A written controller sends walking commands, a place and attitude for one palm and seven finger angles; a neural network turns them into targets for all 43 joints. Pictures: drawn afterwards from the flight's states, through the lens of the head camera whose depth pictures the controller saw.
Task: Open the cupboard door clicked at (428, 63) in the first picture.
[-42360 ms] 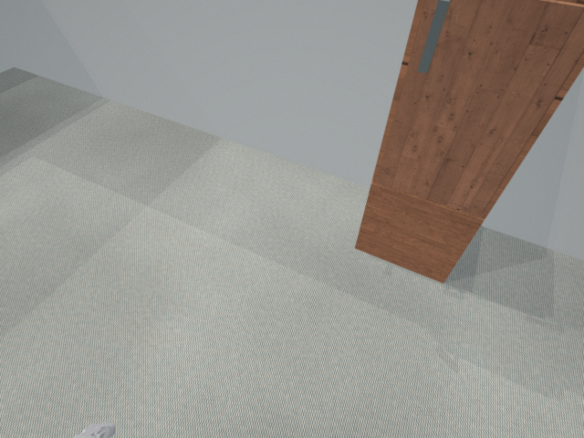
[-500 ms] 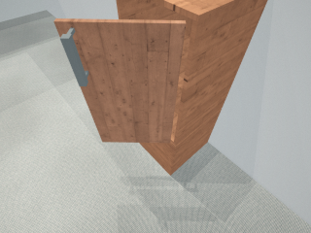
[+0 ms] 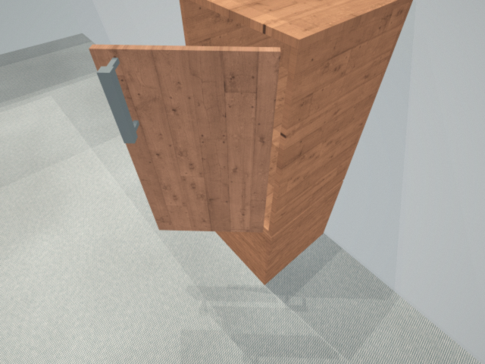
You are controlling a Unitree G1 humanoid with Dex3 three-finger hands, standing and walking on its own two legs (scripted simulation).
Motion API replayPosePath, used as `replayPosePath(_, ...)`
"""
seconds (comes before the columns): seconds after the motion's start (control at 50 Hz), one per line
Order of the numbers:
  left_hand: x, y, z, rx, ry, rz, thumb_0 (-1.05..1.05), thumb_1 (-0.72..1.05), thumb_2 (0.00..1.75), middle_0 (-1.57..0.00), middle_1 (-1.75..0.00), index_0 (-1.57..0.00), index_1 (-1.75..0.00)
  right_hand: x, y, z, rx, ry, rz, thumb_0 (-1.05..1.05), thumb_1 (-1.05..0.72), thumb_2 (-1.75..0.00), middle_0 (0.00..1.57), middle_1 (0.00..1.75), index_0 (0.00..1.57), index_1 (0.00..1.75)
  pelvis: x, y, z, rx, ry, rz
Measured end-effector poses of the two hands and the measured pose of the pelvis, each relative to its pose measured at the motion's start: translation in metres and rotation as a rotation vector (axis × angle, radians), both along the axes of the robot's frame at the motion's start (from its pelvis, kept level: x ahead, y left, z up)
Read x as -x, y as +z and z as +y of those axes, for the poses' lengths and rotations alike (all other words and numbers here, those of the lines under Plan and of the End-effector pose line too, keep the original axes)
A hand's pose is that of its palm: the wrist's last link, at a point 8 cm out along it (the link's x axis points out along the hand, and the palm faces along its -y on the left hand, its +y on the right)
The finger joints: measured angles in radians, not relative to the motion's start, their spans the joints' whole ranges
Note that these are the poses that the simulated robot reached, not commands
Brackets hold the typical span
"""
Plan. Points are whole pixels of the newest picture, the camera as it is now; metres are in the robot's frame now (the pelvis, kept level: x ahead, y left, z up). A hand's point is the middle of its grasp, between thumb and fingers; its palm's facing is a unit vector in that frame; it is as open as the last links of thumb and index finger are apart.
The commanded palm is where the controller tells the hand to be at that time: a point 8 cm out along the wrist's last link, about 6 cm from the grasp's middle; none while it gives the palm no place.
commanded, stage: look again from close up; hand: left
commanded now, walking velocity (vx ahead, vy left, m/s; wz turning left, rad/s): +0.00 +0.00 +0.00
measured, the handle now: (122, 102) +0.54 +0.27 +0.15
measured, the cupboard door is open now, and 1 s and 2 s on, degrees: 48 48 48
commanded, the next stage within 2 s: shuffle to correct the standing spot in 0.48 s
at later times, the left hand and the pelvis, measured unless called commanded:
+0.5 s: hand out of the picture +0.00 +0.17 -0.17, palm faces +0.01 -0.98 -0.20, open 7.4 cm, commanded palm none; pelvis +0.00 +0.00 +0.00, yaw +0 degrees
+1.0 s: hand out of the picture -0.01 +0.23 -0.19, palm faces +0.02 -0.98 -0.21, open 7.4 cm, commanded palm none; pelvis -0.01 +0.05 -0.01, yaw +0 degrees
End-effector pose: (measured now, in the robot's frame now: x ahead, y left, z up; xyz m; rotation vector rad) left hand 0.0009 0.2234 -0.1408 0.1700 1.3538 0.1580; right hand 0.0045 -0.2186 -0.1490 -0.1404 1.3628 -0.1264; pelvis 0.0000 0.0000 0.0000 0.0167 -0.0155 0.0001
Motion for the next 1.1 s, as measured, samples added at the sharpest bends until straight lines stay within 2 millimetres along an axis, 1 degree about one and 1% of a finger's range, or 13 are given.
replayPosePath(0.2, 0.006, -0.001, -0.006, 0.014, 0.001, 0.019, 0.01, 0.91, 0.90, -0.20, -0.30, -0.20, -0.30, 0.004, 0.003, -0.004, 0.004, 0.000, 0.019, 0.01, -0.92, -0.90, 0.20, 0.30, 0.20, 0.30, 0.002, 0.001, -0.004, 0.001, -0.001, 0.003)
replayPosePath(0.36, 0.006, -0.002, -0.006, 0.017, 0.000, 0.021, 0.01, 0.91, 0.90, -0.20, -0.30, -0.20, -0.30, 0.004, 0.004, -0.005, 0.009, -0.005, 0.018, 0.01, -0.91, -0.90, 0.20, 0.30, 0.20, 0.30, 0.003, 0.002, -0.005, 0.002, -0.004, 0.003)
replayPosePath(0.68, -0.005, 0.002, 0.004, -0.003, -0.006, -0.011, 0.01, 0.91, 0.90, -0.20, -0.30, -0.20, -0.30, 0.000, 0.005, -0.009, 0.017, 0.002, 0.003, 0.01, -0.91, -0.90, 0.20, 0.30, 0.20, 0.30, 0.005, 0.003, -0.003, 0.001, -0.006, 0.006)
replayPosePath(0.8, -0.004, 0.001, 0.014, -0.017, 0.020, -0.025, 0.01, 0.91, 0.90, -0.20, -0.30, -0.20, -0.30, -0.003, 0.003, -0.006, 0.026, 0.006, 0.008, 0.01, -0.91, -0.90, 0.20, 0.30, 0.20, 0.30, 0.005, -0.001, 0.005, 0.006, 0.004, 0.010)
replayPosePath(0.86, 0.001, -0.003, 0.023, -0.016, 0.042, -0.024, 0.01, 0.91, 0.90, -0.20, -0.30, -0.20, -0.30, -0.006, 0.003, 0.000, 0.036, 0.015, 0.011, 0.01, -0.91, -0.90, 0.20, 0.30, 0.20, 0.30, 0.006, -0.003, 0.014, 0.009, 0.012, 0.010)
replayPosePath(0.92, 0.010, -0.005, 0.034, -0.016, 0.027, -0.015, 0.01, 0.91, 0.90, -0.21, -0.30, -0.20, -0.30, -0.017, 0.004, 0.009, 0.045, 0.010, -0.024, 0.01, -0.91, -0.90, 0.20, 0.30, 0.20, 0.30, 0.009, -0.005, 0.030, 0.027, -0.005, 0.013)
replayPosePath(1.0, 0.016, -0.013, 0.057, -0.002, 0.005, 0.008, 0.01, 0.91, 0.90, -0.21, -0.30, -0.20, -0.30, -0.033, 0.005, 0.034, 0.050, 0.014, -0.124, 0.01, -0.91, -0.90, 0.20, 0.30, 0.20, 0.30, 0.012, -0.011, 0.055, 0.042, -0.001, 0.001)
replayPosePath(1.06, 0.014, -0.014, 0.075, -0.006, 0.004, 0.013, 0.01, 0.91, 0.90, -0.21, -0.30, -0.20, -0.30, -0.036, 0.005, 0.057, 0.038, 0.032, -0.146, 0.01, -0.91, -0.90, 0.20, 0.30, 0.20, 0.30, 0.011, -0.011, 0.070, 0.038, -0.006, -0.005)
replayPosePath(1.1, 0.010, -0.012, 0.085, -0.007, -0.006, 0.011, 0.01, 0.91, 0.90, -0.20, -0.30, -0.20, -0.30, -0.035, 0.007, 0.064, 0.047, 0.025, -0.150, 0.00, -0.93, -0.90, 0.20, 0.30, 0.20, 0.30, 0.012, -0.010, 0.077, 0.037, -0.013, -0.001)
